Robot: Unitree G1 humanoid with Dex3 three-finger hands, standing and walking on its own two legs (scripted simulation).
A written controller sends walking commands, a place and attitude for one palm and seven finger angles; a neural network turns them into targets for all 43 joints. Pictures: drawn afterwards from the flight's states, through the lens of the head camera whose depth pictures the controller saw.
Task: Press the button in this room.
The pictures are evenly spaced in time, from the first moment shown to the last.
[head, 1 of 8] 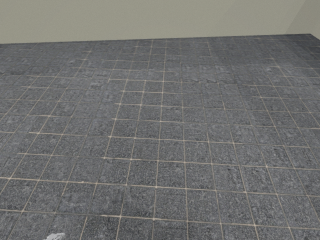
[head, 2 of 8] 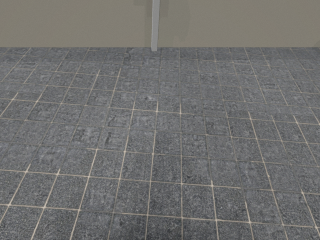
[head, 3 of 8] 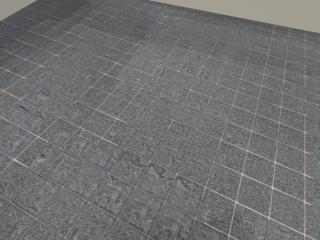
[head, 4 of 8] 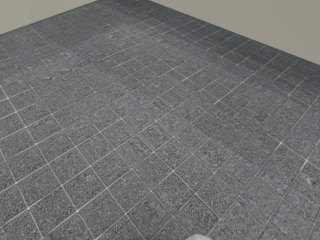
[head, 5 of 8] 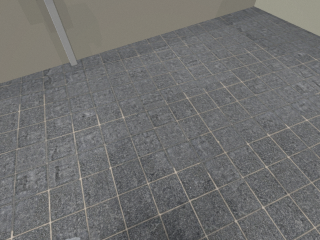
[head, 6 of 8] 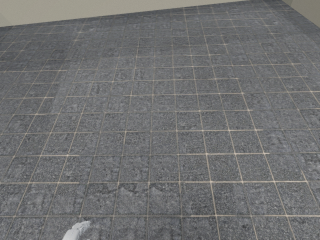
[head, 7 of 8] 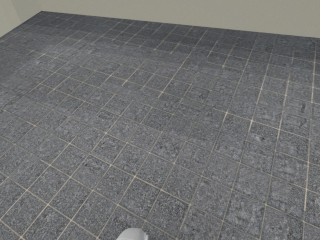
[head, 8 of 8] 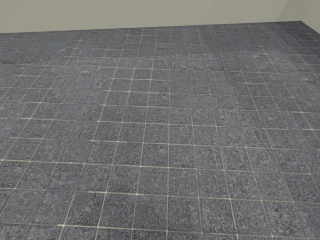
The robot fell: no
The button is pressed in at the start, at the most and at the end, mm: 0 0 0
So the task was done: no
